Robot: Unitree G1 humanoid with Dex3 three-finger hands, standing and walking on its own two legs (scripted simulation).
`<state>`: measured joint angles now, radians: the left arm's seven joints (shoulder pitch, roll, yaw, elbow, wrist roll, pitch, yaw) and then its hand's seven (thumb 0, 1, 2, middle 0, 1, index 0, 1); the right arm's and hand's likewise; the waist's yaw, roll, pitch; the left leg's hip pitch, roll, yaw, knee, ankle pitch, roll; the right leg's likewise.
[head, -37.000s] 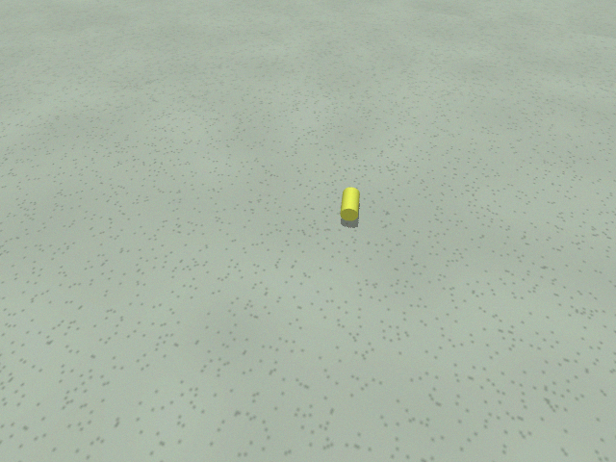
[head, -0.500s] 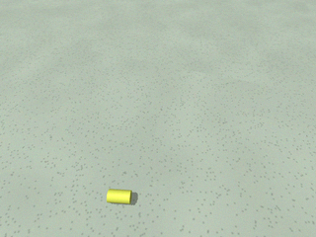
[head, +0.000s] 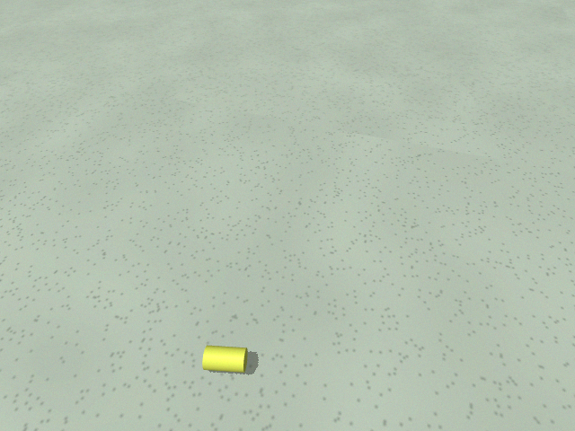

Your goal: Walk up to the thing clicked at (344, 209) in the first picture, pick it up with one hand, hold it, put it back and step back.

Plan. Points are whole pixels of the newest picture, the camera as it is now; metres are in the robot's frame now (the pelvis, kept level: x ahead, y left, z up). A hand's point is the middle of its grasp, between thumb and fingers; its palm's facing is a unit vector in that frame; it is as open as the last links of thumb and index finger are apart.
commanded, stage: stand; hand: left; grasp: from above
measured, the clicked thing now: (225, 358) +0.48 +0.26 -0.74
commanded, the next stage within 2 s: step back in 1.58 s
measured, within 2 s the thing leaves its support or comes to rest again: neither
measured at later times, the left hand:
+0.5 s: hand out of the picture +0.08 +0.22 -0.16, palm faces +0.02 -0.94 -0.33, open 7.3 cm
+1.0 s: hand out of the picture +0.09 +0.22 -0.15, palm faces +0.01 -0.94 -0.34, open 7.3 cm
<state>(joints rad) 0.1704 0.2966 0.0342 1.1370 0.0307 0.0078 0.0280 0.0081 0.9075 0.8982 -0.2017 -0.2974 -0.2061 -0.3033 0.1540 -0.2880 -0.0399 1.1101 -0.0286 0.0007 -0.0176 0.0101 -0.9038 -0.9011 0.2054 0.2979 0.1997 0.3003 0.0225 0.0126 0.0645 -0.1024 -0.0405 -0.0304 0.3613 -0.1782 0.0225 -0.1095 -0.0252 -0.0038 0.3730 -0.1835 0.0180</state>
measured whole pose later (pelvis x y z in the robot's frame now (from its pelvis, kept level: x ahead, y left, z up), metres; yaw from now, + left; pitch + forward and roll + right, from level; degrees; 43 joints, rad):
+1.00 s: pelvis +0.02 -0.03 +0.00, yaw +0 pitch -3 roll +0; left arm 0.10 0.32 0.02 1.16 0.02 -0.01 0.01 0.01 0.91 0.90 -0.20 -0.30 -0.21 -0.30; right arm 0.12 -0.33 -0.02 1.14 -0.02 0.00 -0.01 0.01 -0.90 -0.90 0.20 0.30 0.20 0.30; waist 0.00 0.02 0.06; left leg -0.08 0.01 -0.04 0.31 -0.18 -0.02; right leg -0.08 0.02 -0.01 0.31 -0.18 -0.02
